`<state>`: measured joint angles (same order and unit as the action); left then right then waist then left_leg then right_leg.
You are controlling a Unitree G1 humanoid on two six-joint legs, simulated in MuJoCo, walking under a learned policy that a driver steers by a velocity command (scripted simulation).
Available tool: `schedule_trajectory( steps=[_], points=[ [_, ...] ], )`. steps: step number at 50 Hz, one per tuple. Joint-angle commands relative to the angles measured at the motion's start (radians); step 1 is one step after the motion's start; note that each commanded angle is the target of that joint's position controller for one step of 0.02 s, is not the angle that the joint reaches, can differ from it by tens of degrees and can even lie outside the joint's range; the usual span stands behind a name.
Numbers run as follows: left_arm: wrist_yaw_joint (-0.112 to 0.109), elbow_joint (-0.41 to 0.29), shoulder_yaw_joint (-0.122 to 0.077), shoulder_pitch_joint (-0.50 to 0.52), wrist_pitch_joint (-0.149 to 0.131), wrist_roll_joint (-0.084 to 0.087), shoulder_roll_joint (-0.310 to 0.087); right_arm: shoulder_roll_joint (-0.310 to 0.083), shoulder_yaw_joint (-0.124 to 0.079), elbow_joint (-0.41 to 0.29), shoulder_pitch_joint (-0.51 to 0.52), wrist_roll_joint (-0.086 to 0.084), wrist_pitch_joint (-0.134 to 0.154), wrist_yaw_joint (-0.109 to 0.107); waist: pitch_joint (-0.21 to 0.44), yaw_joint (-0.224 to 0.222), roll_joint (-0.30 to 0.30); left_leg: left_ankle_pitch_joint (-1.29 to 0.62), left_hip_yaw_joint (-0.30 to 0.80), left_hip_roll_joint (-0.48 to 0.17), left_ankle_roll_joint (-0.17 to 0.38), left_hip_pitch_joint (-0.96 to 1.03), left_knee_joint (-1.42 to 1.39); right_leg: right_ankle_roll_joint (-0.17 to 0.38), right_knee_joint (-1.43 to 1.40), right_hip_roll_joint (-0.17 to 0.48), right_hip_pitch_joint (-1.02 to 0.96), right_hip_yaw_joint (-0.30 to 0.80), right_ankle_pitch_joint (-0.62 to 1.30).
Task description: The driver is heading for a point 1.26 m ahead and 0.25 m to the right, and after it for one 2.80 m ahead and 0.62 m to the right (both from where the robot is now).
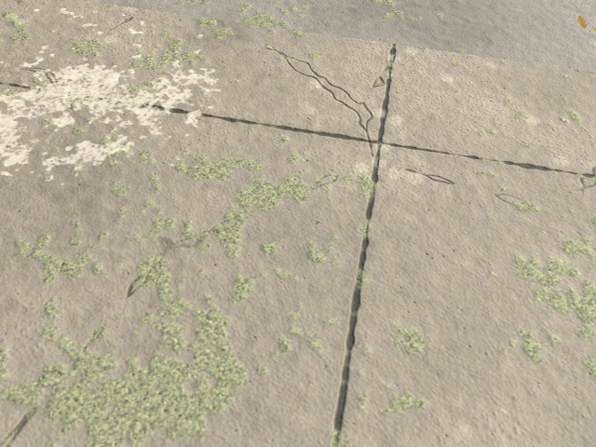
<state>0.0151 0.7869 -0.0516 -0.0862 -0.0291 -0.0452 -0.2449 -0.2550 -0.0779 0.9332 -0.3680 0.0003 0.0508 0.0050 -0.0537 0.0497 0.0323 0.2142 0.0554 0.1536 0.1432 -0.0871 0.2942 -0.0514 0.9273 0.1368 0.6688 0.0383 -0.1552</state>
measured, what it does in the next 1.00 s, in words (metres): walks ahead: right foot, then left foot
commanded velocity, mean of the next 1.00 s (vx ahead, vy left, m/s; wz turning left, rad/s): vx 0.50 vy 0.00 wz -0.16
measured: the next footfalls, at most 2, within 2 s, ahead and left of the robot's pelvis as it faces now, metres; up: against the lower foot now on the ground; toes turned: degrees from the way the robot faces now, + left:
right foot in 0.22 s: +0.33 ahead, -0.12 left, +0.00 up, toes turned +6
left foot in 0.72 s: +0.56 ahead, +0.08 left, +0.00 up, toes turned -6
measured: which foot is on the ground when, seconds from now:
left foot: down 0.00-0.24, up 0.26-0.70, down 0.72-1.00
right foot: up 0.00-0.20, down 0.22-0.74, up 0.76-1.00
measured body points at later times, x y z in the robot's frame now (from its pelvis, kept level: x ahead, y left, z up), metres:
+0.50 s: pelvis +0.29 -0.05 +0.00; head +0.31 -0.06 +0.45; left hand +0.27 +0.22 -0.13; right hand +0.44 -0.29 -0.12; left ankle +0.33 +0.10 -0.68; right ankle +0.29 -0.13 -0.74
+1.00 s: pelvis +0.53 -0.01 +0.00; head +0.55 +0.00 +0.45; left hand +0.72 +0.23 -0.12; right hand +0.51 -0.29 -0.11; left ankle +0.52 +0.09 -0.74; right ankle +0.54 -0.15 -0.66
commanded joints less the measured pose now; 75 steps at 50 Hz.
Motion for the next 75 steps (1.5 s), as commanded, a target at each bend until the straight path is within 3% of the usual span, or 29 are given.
schedule_trajectory(
  steps=[1,7,9,11,12,13,14,15,16,19,30,35,36,37,38,39,40,43,51,57,60,62,63,64,65,67,68,71,75],
  points=[
    [0.005,-0.087,-0.006,0.086,-0.004,0.004,-0.065,-0.142,-0.027,-0.049,-0.066,0.002,0.011,-0.004,0.012,0.015,-0.087,-0.421,0.223,-0.248,0.096,0.037,-0.065,-0.003,-0.108,-0.049,0.042,-0.043,0.104],
    [0.015,-0.147,0.011,0.194,-0.027,0.015,-0.072,-0.144,-0.020,-0.043,-0.124,0.015,0.012,-0.022,-0.002,0.045,-0.114,-0.532,0.250,-0.288,0.066,0.143,-0.011,0.053,-0.331,-0.102,-0.043,-0.056,0.137],
    [0.008,-0.117,0.000,0.076,-0.036,0.015,-0.101,-0.165,-0.021,-0.049,-0.078,0.017,0.021,-0.025,0.024,-0.019,-0.125,-0.695,0.234,-0.294,0.026,0.117,0.054,0.094,-0.392,-0.138,-0.238,-0.064,0.077],
    [-0.014,-0.040,-0.024,-0.187,-0.053,0.015,-0.150,-0.180,-0.023,-0.049,-0.049,0.019,0.030,-0.016,0.156,-0.145,-0.082,-0.771,0.170,-0.225,-0.007,0.062,0.363,0.141,-0.465,-0.147,-0.557,-0.064,0.064],
    [-0.029,-0.022,-0.039,-0.349,-0.059,-0.005,-0.219,-0.116,-0.006,-0.077,-0.070,0.018,0.035,-0.011,0.295,-0.190,0.017,-0.455,0.117,-0.167,-0.023,-0.080,0.650,0.188,-0.458,0.068,-0.778,0.168,-0.064],
    [-0.021,0.004,-0.065,-0.362,-0.049,-0.015,-0.313,-0.046,0.002,-0.071,-0.239,-0.020,0.031,-0.006,0.376,-0.099,0.294,0.289,0.041,0.021,-0.068,-0.379,0.953,0.344,-0.596,0.287,-0.958,0.682,-0.080],
    [-0.008,-0.004,-0.049,-0.286,-0.037,0.021,-0.218,-0.115,-0.001,-0.054,-0.184,0.021,0.026,-0.011,0.262,-0.083,0.113,0.267,0.101,-0.047,-0.052,-0.483,1.022,0.334,-0.654,0.242,-0.859,0.743,-0.218],
    [-0.003,-0.020,-0.033,-0.186,-0.036,0.032,-0.147,-0.116,-0.001,-0.075,-0.082,0.029,0.026,-0.003,0.118,-0.061,0.030,0.167,0.073,-0.102,-0.056,-0.507,0.996,0.319,-0.662,0.199,-0.720,0.565,-0.207],
    [0.002,-0.017,-0.022,-0.153,-0.039,0.027,-0.107,-0.107,0.005,-0.096,-0.010,0.035,0.029,0.002,0.069,-0.058,-0.022,0.112,0.047,-0.140,-0.062,-0.498,0.942,0.301,-0.674,0.145,-0.635,0.451,-0.079],
    [0.002,0.031,-0.013,-0.199,-0.054,0.036,-0.093,-0.076,0.015,-0.122,0.020,0.054,0.011,0.016,0.067,-0.024,0.049,0.090,0.007,-0.185,-0.099,-0.434,0.827,0.282,-0.695,0.049,-0.550,0.297,0.201],
    [-0.006,0.075,-0.043,-0.373,-0.042,0.039,-0.155,-0.048,0.055,-0.259,0.389,0.028,0.007,0.021,0.022,-0.113,0.046,-0.140,-0.058,-0.177,-0.189,-0.433,0.349,0.266,-0.705,-0.007,-0.518,0.246,0.223],
    [-0.015,0.043,-0.059,-0.317,-0.033,0.034,-0.186,-0.091,0.039,-0.243,0.263,0.023,0.034,0.003,0.069,-0.032,0.042,-0.058,-0.045,-0.132,-0.149,-0.152,0.163,0.207,-0.522,-0.016,-0.489,0.310,0.270],
    [-0.010,0.035,-0.054,-0.315,-0.039,0.040,-0.165,-0.135,0.023,-0.217,0.161,0.035,0.048,-0.010,0.132,0.010,-0.017,-0.042,0.004,-0.185,-0.119,0.016,0.117,0.182,-0.368,-0.077,-0.433,0.272,0.242],
    [-0.007,-0.004,-0.035,-0.299,-0.048,0.051,-0.095,-0.217,0.004,-0.212,-0.001,0.059,0.055,-0.028,0.276,0.077,-0.151,0.156,0.233,-0.427,-0.063,0.220,0.073,0.153,-0.093,-0.144,-0.326,0.167,0.041],
    [-0.009,-0.037,-0.027,-0.386,-0.041,0.070,-0.051,-0.293,-0.017,-0.206,-0.001,0.059,0.034,-0.030,0.307,0.019,-0.359,0.309,0.622,-0.604,0.030,0.333,-0.056,0.134,0.108,-0.268,-0.054,0.045,-0.410],
    [-0.016,-0.002,-0.037,-0.389,-0.019,0.039,-0.121,-0.207,-0.006,-0.214,0.050,0.049,0.022,-0.025,0.202,-0.011,-0.207,0.401,0.626,-0.589,0.046,0.228,-0.054,0.141,0.226,-0.173,0.017,0.049,-0.368],
    [-0.005,0.003,-0.040,-0.334,-0.013,0.027,-0.122,-0.120,0.015,-0.228,0.106,0.040,0.023,-0.020,0.105,-0.020,-0.100,0.332,0.485,-0.531,0.027,0.125,-0.064,0.139,0.237,-0.140,0.011,0.057,-0.273],
    [0.021,-0.009,-0.037,-0.278,0.010,0.009,-0.091,-0.071,0.029,-0.207,0.126,0.032,0.041,-0.017,0.040,-0.051,-0.143,-0.037,0.174,-0.415,-0.017,-0.002,-0.106,0.105,0.198,-0.085,-0.042,0.029,-0.166],
    [0.055,-0.102,-0.021,-0.057,0.033,0.009,-0.068,-0.098,0.013,-0.144,0.022,0.019,0.059,-0.010,0.013,-0.036,-0.115,-0.332,-0.084,-0.401,0.004,0.046,-0.138,0.065,0.068,-0.066,0.079,-0.014,0.045],
    [0.074,-0.172,0.002,0.114,0.025,0.006,-0.055,-0.139,0.000,-0.104,-0.040,0.020,0.045,-0.017,-0.034,0.004,-0.117,-0.416,-0.210,-0.416,-0.025,0.103,-0.109,0.122,-0.233,-0.086,-0.031,-0.126,0.075],
    [0.062,-0.177,-0.006,0.085,0.025,-0.002,-0.074,-0.176,-0.006,-0.084,-0.060,0.022,0.025,-0.026,0.006,-0.021,-0.139,-0.804,-0.272,-0.426,-0.046,0.172,0.056,0.180,-0.296,-0.163,-0.152,-0.189,-0.067],
    [0.044,-0.122,-0.028,-0.118,0.012,-0.008,-0.109,-0.203,-0.011,-0.083,-0.057,0.018,0.007,-0.029,0.133,-0.115,-0.126,-0.915,-0.303,-0.418,-0.059,0.133,0.379,0.236,-0.376,-0.240,-0.408,-0.192,-0.100],
    [0.027,-0.068,-0.054,-0.293,0.006,-0.018,-0.167,-0.192,-0.006,-0.106,-0.046,0.021,0.005,-0.028,0.237,-0.193,-0.056,-0.667,-0.311,-0.394,-0.090,-0.054,0.653,0.278,-0.425,-0.176,-0.675,-0.067,-0.127],
    [0.011,-0.077,-0.082,-0.286,0.008,-0.008,-0.288,-0.060,0.022,-0.179,-0.079,0.018,0.010,-0.007,0.320,-0.123,0.191,0.232,-0.294,-0.242,-0.146,-0.490,0.993,0.389,-0.473,0.142,-0.980,0.430,-0.188],
    [0.005,-0.103,-0.090,-0.332,0.019,0.024,-0.309,-0.139,0.006,-0.219,0.023,0.026,0.018,-0.002,0.392,-0.183,0.106,0.333,-0.078,-0.148,-0.161,-0.633,1.145,0.458,-0.613,0.221,-1.017,0.750,-0.112],
    [-0.010,-0.070,-0.069,-0.254,0.020,0.037,-0.222,-0.121,0.018,-0.237,0.100,0.014,0.037,0.000,0.134,-0.123,-0.010,0.138,-0.033,-0.249,-0.146,-0.677,1.032,0.399,-0.632,0.150,-0.782,0.445,0.109],
    [-0.013,-0.072,-0.057,-0.208,0.013,0.036,-0.186,-0.118,0.017,-0.223,0.086,0.022,0.034,-0.001,0.080,-0.075,-0.039,0.119,-0.030,-0.274,-0.150,-0.607,0.950,0.359,-0.647,0.090,-0.666,0.359,0.206],
    [-0.007,-0.076,-0.042,-0.176,-0.013,0.045,-0.151,-0.106,0.018,-0.213,0.032,0.053,-0.016,0.006,0.088,-0.013,-0.020,0.125,-0.036,-0.276,-0.179,-0.479,0.854,0.347,-0.679,0.012,-0.521,0.257,0.354],
    [-0.005,-0.029,-0.030,-0.241,-0.036,0.042,-0.138,-0.064,0.029,-0.213,0.089,0.043,-0.029,0.015,0.043,-0.024,-0.013,-0.030,-0.080,-0.269,-0.183,-0.497,0.690,0.291,-0.697,-0.015,-0.509,0.123,0.652]
  ],
)
Velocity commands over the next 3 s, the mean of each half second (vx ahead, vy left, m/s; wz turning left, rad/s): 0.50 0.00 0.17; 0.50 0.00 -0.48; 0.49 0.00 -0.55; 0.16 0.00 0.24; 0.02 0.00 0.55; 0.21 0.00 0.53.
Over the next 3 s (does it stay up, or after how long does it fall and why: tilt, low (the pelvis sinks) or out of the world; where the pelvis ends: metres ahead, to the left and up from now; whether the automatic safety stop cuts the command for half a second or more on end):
stays up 0.98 -0.20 0.00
